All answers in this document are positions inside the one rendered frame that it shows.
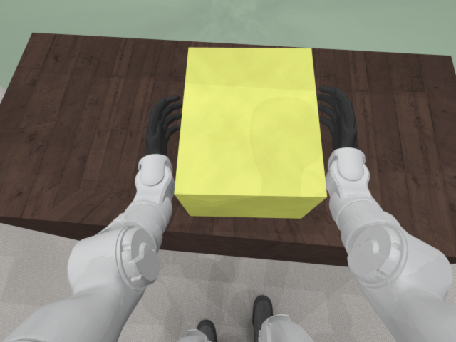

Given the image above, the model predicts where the left robot forearm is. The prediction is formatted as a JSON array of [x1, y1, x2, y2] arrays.
[[68, 154, 175, 285]]

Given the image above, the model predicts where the left robot upper arm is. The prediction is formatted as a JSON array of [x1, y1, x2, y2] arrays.
[[2, 226, 160, 342]]

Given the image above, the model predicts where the right robot hand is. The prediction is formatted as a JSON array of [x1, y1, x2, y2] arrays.
[[316, 86, 358, 151]]

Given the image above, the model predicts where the right robot forearm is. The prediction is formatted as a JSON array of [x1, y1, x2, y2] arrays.
[[325, 147, 406, 254]]

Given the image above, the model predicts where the left robot shin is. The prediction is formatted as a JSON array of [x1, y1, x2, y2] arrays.
[[185, 329, 209, 340]]

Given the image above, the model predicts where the carton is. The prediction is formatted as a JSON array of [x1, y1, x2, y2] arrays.
[[174, 48, 327, 219]]

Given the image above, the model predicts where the left robot hand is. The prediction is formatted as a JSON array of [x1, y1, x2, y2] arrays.
[[145, 95, 183, 156]]

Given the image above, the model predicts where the right robot upper arm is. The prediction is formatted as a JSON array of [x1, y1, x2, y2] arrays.
[[347, 224, 456, 342]]

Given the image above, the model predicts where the robot right thigh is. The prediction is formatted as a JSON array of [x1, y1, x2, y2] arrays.
[[263, 320, 314, 342]]

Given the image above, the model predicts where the pedestal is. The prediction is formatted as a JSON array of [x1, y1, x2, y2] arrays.
[[0, 33, 456, 267]]

